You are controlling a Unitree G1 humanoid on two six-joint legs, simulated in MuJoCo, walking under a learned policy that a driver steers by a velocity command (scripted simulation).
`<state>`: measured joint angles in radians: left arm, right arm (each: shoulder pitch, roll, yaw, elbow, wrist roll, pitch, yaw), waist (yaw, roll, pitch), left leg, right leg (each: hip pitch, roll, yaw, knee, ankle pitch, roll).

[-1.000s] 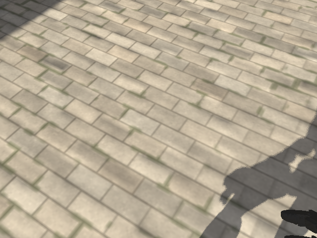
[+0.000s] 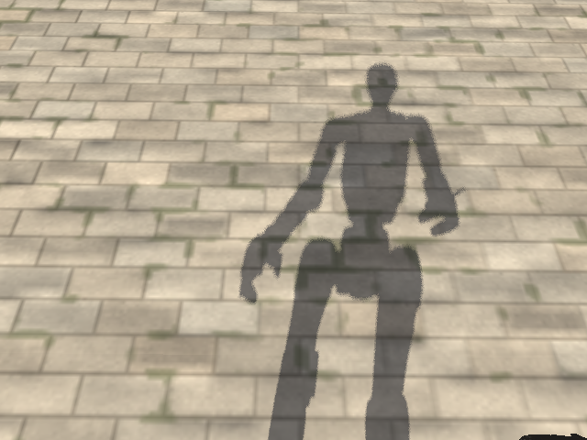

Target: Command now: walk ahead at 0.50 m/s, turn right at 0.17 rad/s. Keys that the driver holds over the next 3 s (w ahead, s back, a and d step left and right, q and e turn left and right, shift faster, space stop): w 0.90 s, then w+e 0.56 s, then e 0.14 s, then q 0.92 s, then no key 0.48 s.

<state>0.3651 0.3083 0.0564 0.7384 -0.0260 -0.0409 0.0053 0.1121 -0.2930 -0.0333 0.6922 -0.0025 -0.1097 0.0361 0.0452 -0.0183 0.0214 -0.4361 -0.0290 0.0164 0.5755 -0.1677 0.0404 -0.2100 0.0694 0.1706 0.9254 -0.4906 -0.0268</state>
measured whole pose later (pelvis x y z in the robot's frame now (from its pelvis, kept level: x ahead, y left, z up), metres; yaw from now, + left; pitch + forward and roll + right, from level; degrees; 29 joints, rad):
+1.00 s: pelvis +0.55 +0.01 +0.00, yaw -2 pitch +2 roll -2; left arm 0.39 0.31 0.06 0.88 -0.02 -0.05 0.00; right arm 0.04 -0.27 -0.02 0.70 0.00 -0.09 0.04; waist 0.08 0.01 0.03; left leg -0.48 0.03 0.02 0.53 -0.08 0.05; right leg -0.03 0.00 0.00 0.51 -0.43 0.00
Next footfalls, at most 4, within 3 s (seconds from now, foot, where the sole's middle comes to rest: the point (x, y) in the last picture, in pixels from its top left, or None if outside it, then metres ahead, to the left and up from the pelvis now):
0.48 right None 0.43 -0.13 -0.76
0.98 left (267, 343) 0.71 0.12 -0.76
1.52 right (378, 267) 0.95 -0.16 -0.76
2.04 left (312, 226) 1.09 0.02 -0.76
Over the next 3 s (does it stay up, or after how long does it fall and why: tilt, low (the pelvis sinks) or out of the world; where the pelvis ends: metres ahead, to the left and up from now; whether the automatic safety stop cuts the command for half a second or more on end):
stays up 1.02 -0.08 0.02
